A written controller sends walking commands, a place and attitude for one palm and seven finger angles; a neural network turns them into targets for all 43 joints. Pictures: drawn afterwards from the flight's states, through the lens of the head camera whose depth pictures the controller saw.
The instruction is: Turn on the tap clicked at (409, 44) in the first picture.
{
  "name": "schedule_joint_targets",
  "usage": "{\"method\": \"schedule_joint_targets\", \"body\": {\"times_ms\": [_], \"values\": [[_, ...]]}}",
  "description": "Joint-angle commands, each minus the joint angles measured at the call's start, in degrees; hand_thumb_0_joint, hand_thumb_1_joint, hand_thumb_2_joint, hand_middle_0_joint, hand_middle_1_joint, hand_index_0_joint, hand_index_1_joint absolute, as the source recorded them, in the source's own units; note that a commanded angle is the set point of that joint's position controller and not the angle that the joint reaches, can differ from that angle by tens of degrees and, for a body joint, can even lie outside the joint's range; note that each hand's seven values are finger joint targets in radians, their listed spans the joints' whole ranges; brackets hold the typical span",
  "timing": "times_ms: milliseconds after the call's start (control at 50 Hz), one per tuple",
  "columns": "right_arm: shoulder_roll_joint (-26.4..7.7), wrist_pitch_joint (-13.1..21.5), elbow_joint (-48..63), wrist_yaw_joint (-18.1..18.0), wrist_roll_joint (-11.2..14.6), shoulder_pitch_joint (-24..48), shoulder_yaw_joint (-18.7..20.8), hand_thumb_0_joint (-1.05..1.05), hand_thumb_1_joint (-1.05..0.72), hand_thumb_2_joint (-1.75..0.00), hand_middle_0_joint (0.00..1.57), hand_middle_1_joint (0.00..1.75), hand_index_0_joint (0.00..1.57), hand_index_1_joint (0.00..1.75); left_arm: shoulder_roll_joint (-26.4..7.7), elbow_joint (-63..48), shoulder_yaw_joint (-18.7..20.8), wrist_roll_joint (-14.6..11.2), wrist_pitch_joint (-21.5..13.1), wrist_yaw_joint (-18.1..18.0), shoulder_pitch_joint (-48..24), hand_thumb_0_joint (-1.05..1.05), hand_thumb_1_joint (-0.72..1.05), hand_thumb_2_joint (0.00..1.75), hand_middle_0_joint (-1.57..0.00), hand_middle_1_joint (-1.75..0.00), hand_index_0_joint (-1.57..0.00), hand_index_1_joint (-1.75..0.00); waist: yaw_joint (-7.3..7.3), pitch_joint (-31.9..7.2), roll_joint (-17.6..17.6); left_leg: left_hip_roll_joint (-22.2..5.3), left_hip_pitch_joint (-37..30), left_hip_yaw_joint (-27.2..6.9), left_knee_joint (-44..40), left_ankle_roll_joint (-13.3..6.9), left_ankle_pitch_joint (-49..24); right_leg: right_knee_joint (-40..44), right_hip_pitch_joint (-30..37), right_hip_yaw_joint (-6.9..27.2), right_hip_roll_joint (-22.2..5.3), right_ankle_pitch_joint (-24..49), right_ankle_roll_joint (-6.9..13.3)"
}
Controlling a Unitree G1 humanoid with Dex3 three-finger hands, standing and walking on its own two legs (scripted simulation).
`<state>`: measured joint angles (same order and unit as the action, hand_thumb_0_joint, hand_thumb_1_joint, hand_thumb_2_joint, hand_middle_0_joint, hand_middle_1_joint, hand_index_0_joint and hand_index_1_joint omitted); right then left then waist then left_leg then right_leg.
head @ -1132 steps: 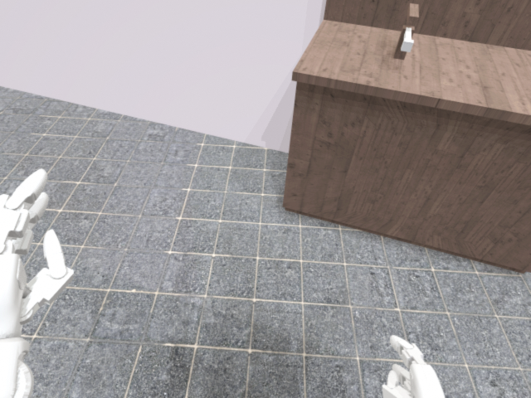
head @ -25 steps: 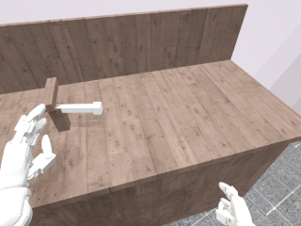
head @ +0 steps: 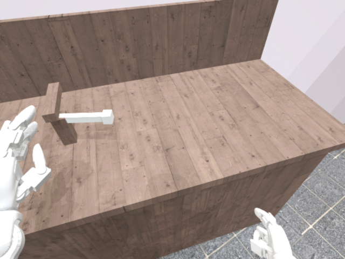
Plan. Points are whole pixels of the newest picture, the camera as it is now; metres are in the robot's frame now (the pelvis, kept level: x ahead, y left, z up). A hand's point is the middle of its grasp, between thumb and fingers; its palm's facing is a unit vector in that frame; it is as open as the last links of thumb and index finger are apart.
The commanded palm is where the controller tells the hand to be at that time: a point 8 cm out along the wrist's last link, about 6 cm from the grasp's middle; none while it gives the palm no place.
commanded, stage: step back with the hand held close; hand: left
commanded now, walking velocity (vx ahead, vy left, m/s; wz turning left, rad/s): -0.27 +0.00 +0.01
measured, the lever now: (107, 117) +0.43 +0.23 +0.10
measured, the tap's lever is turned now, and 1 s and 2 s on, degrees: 75 75 75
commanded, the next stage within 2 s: stop stepping back and stand still in 1.10 s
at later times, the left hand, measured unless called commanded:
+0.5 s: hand (21, 204) +0.15 +0.27 +0.16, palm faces +0.40 -0.81 -0.43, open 7.4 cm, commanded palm +0.10 +0.30 +0.17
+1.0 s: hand (6, 246) +0.09 +0.25 +0.16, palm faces +0.35 -0.86 -0.37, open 7.4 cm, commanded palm +0.04 +0.30 +0.17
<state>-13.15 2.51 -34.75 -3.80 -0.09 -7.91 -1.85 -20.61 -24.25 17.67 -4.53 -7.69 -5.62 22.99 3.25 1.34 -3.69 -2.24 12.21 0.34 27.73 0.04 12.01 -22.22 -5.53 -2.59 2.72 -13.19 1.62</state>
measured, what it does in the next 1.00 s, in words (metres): walks backwards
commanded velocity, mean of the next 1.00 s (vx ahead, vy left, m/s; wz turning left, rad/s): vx -0.32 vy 0.00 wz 0.01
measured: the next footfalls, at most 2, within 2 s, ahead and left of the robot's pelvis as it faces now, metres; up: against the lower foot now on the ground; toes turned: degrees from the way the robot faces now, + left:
left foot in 1.16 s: -0.12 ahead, +0.17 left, +0.00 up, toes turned +4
right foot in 1.38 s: -0.15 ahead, -0.09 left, +0.00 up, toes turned +0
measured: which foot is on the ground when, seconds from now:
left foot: down 0.00-0.94, up 0.96-1.00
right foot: down 0.00-1.00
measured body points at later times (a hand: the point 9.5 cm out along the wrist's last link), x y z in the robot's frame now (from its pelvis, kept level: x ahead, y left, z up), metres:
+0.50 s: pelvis -0.05 +0.02 -0.01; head -0.03 +0.02 +0.43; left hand +0.12 +0.31 +0.18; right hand +0.13 -0.20 -0.10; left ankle +0.03 +0.12 -0.74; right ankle -0.01 -0.10 -0.74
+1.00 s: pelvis -0.12 +0.02 -0.01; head -0.08 +0.03 +0.43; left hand +0.07 +0.29 +0.18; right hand +0.07 -0.19 -0.09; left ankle -0.04 +0.14 -0.72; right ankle -0.08 -0.11 -0.74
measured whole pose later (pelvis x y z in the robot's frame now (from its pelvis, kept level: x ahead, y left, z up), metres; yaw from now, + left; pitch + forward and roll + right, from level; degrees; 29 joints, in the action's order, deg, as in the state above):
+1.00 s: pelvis -0.12 +0.02 -0.01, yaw +0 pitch +1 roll -3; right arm -10.3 5.5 -33.6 -2.8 0.1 -8.5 -1.4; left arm -20.9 -34.8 19.0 -3.4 -10.5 -7.8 27.5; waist 1.2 4.1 -1.0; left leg -2.4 29.5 -1.8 43.6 1.1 18.9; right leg -30.4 -19.8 -1.2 1.9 -11.5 0.0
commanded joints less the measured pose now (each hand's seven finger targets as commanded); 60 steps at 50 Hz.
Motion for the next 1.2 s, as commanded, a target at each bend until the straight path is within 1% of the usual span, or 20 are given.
{"method": "schedule_joint_targets", "body": {"times_ms": [0,140,300,360,420,480,540,580,640,700,780,860,900,920,940,980,1040,1100,1140,1180], "values": [[-5.97,1.31,11.14,-0.71,0.57,5.56,2.91,0.00,-0.90,-0.90,0.20,0.30,0.20,0.30,-7.35,-9.85,4.72,0.09,-3.30,-0.46,1.00,0.00,0.90,0.90,-0.20,-0.30,-0.20,-0.30,-1.16,-9.35,2.77,-3.13,-6.15,-3.17,1.26,-2.67,-12.93,1.42,-8.66,6.92,-9.47,20.18,-1.01],[-6.66,0.70,13.43,-1.55,0.87,6.61,3.25,0.00,-0.90,-0.90,0.20,0.30,0.20,0.30,-13.16,-19.10,9.28,0.34,-3.92,-2.05,1.62,0.00,0.90,0.90,-0.20,-0.30,-0.20,-0.30,-1.34,-9.95,1.59,-4.55,-0.46,-6.38,-0.58,-2.95,-7.31,-1.02,-10.85,6.60,-8.57,9.91,-0.27],[-7.27,3.64,13.21,-1.88,0.51,4.55,3.59,0.00,-0.90,-0.90,0.20,0.30,0.20,0.30,-10.71,-20.44,9.32,1.45,-5.15,-3.49,4.00,0.00,0.90,0.90,-0.20,-0.30,-0.20,-0.30,-1.69,-8.39,-7.76,-8.17,11.71,-14.05,-12.02,-4.81,20.29,-9.57,-8.03,2.95,-2.94,-4.23,-2.04],[-7.06,4.43,12.18,-1.92,0.52,3.49,3.50,0.00,-0.90,-0.90,0.20,0.30,0.20,0.30,-8.86,-18.15,8.19,1.73,-4.82,-3.52,3.86,0.00,0.90,0.90,-0.20,-0.30,-0.20,-0.30,-1.88,-8.01,-5.28,-9.09,13.65,-15.16,-13.45,-5.50,22.93,-12.60,-7.09,2.88,-2.06,-5.03,-2.48],[-6.61,4.86,12.03,-1.78,0.64,3.04,3.64,0.00,-0.90,-0.90,0.20,0.30,0.20,0.30,-9.47,-17.88,8.32,1.64,-4.68,-3.32,3.21,0.00,0.90,0.90,-0.20,-0.30,-0.20,-0.30,-2.06,-7.35,1.10,-6.82,11.82,-11.34,-6.34,-4.49,18.66,-6.34,-10.40,5.83,-4.86,-2.06,-1.54],[-6.14,4.20,11.26,-1.54,0.54,2.43,3.61,0.00,-0.90,-0.90,0.20,0.30,0.20,0.30,-9.20,-18.69,6.69,1.26,-4.25,-3.58,1.43,0.00,0.90,0.90,-0.20,-0.30,-0.20,-0.30,-2.97,-5.24,9.03,-2.37,7.92,-6.80,6.74,-2.26,16.69,2.63,-20.68,14.93,-12.49,-9.06,2.80],[-5.17,3.77,9.64,-0.92,0.46,1.41,3.34,0.00,-0.90,-0.90,0.20,0.30,0.20,0.30,-11.97,-21.80,8.11,1.10,-4.11,-4.68,-0.62,0.00,0.90,0.90,-0.20,-0.30,-0.20,-0.30,-4.11,-10.06,11.54,0.66,4.11,-3.30,19.38,-0.14,6.44,2.16,-19.02,18.44,-20.54,10.91,7.53],[-4.60,3.31,10.35,-0.71,0.78,1.83,3.29,0.00,-0.90,-0.90,0.20,0.30,0.20,0.30,-11.73,-22.42,8.61,0.68,-4.61,-4.76,0.80,0.00,0.90,0.90,-0.20,-0.30,-0.20,-0.30,-4.16,-9.99,8.65,-0.65,4.98,-4.83,13.48,-0.71,2.76,-2.73,-16.15,14.64,-19.01,16.88,5.41],[-6.84,3.03,11.85,-1.32,0.93,3.77,4.11,0.00,-0.90,-0.90,0.20,0.30,0.20,0.30,-13.36,-22.82,11.73,0.83,-5.18,-5.19,4.30,0.00,0.90,0.90,-0.20,-0.30,-0.20,-0.30,-2.85,-6.81,-0.23,-6.58,8.98,-11.77,0.76,-3.43,0.75,-7.17,-15.23,8.09,-10.25,6.40,0.47],[-5.85,3.94,12.47,-0.97,0.35,3.18,3.85,0.00,-0.90,-0.90,0.20,0.30,0.20,0.30,-11.72,-25.32,12.03,1.09,-6.34,-4.63,6.33,0.00,0.90,0.90,-0.20,-0.30,-0.20,-0.30,-2.62,-9.93,-11.32,-11.35,13.95,-17.12,-8.96,-5.63,3.63,-18.73,-10.94,3.03,-3.51,-5.50,-2.34],[-5.51,6.56,9.89,-0.15,-0.37,0.12,4.20,0.00,-0.90,-0.90,0.20,0.30,0.20,0.30,-9.30,-24.09,9.63,1.11,-6.57,-4.18,5.08,0.00,0.90,0.90,-0.20,-0.30,-0.20,-0.30,-2.05,-12.59,-8.20,-13.50,0.69,-15.55,-4.47,-6.57,-21.27,-16.82,-16.28,4.34,-2.67,-10.00,-2.61],[-6.02,6.75,8.88,0.15,-0.24,1.21,3.59,0.00,-0.90,-0.90,0.20,0.30,0.20,0.30,-7.40,-20.83,7.18,1.50,-5.96,-3.34,3.54,0.00,0.90,0.90,-0.20,-0.30,-0.20,-0.30,-1.82,-11.18,-6.35,-11.81,0.51,-12.51,-1.29,-4.74,-19.41,-3.62,-11.08,4.11,-3.14,-0.08,-2.69],[-6.14,6.44,9.38,0.11,0.23,1.91,4.14,0.00,-0.90,-0.90,0.20,0.30,0.20,0.30,-8.22,-20.27,7.40,1.72,-5.91,-2.91,2.69,0.00,0.90,0.90,-0.20,-0.30,-0.20,-0.30,-1.99,-10.77,0.63,-7.82,6.05,-8.09,4.81,-2.43,-2.50,0.26,-8.82,5.63,-6.48,8.75,-0.79],[-5.58,6.16,10.06,-0.06,0.85,1.31,4.56,0.00,-0.90,-0.90,0.20,0.30,0.20,0.30,-8.53,-19.49,7.04,1.20,-5.78,-2.94,3.64,0.00,0.90,0.90,-0.20,-0.30,-0.20,-0.30,-2.73,-9.67,9.96,-2.54,9.39,-3.43,13.05,-0.19,11.50,2.03,-11.95,11.70,-13.40,12.00,2.82],[-5.22,5.63,9.82,-0.22,1.35,0.08,5.09,0.00,-0.90,-0.90,0.20,0.30,0.20,0.30,-10.85,-21.15,8.38,0.78,-5.80,-3.64,4.43,0.00,0.90,0.90,-0.20,-0.30,-0.20,-0.30,-3.10,-11.87,16.66,2.21,8.39,-0.03,25.65,1.80,13.41,4.96,-14.74,19.19,-21.94,15.60,7.53],[-2.10,4.84,10.48,-0.03,0.52,3.36,3.32,0.00,-0.90,-0.90,0.20,0.30,0.20,0.30,-11.12,-23.86,8.82,0.79,-5.76,-3.87,4.11,0.00,0.90,0.90,-0.20,-0.30,-0.20,-0.30,-3.31,-11.38,14.18,1.57,14.83,-3.91,38.35,1.80,18.05,1.32,-12.62,18.40,-24.86,30.67,10.67],[-1.61,3.46,10.32,-0.55,-0.05,4.83,2.09,0.00,-0.90,-0.90,0.20,0.30,0.20,0.30,-12.67,-24.07,11.44,1.00,-6.15,-4.47,3.91,0.00,0.90,0.90,-0.20,-0.30,-0.20,-0.30,-3.98,-9.81,10.72,-0.31,13.85,-2.49,23.17,1.15,16.82,-3.71,-9.63,12.33,-20.99,35.36,6.64],[-3.89,3.41,10.45,-1.07,0.36,0.84,3.78,0.00,-0.90,-0.90,0.20,0.30,0.20,0.30,-11.45,-24.85,11.69,0.47,-7.13,-4.58,7.04,0.00,0.90,0.90,-0.20,-0.30,-0.20,-0.30,-4.72,-12.50,6.57,-1.01,3.01,0.31,-3.36,-0.14,1.41,-11.64,-10.75,8.91,-15.80,23.32,1.81],[-6.21,4.99,11.87,-1.19,0.62,1.34,5.71,0.00,-0.90,-0.90,0.20,0.30,0.20,0.30,-11.43,-25.91,11.70,0.33,-7.92,-5.10,6.36,0.00,0.90,0.90,-0.20,-0.30,-0.20,-0.30,-4.06,-11.32,-13.92,-19.56,-5.24,-17.16,-7.96,-7.85,-28.29,-29.02,-26.43,2.43,-3.41,-13.42,-3.52],[-5.22,7.17,9.79,-0.08,-0.24,-0.97,5.28,0.00,-0.90,-0.90,0.20,0.30,0.20,0.30,-10.58,-26.89,11.17,-0.40,-8.06,-4.36,5.04,0.00,0.90,0.90,-0.20,-0.30,-0.20,-0.30,-4.49,-11.92,-11.74,-18.88,-3.10,-15.20,-4.17,-9.87,-36.38,-43.19,-28.63,7.84,-2.36,-17.93,-3.30]]}}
